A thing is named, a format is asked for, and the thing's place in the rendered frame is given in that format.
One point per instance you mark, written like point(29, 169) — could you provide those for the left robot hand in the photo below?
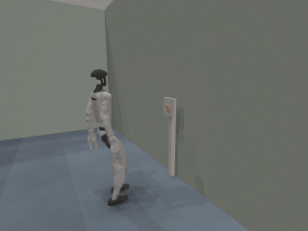
point(92, 138)

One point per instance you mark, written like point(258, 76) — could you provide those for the left robot upper arm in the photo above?
point(89, 111)

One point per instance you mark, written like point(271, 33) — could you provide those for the robot left forearm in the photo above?
point(90, 125)

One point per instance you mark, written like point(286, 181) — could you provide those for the robot head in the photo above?
point(100, 75)

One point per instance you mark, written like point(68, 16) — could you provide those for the right robot hand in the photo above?
point(114, 148)

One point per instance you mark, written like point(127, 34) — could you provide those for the panel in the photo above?
point(171, 113)

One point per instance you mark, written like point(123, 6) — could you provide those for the right robot upper arm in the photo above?
point(105, 104)

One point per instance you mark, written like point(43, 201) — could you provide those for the robot right forearm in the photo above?
point(108, 129)

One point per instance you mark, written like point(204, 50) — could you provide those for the humanoid robot torso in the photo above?
point(96, 106)

